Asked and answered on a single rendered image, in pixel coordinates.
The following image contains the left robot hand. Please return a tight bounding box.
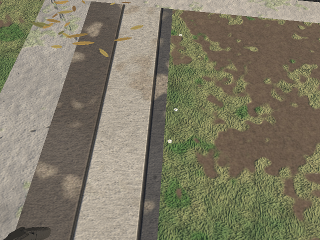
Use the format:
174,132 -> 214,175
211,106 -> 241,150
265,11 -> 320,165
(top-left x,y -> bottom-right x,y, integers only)
3,227 -> 51,240

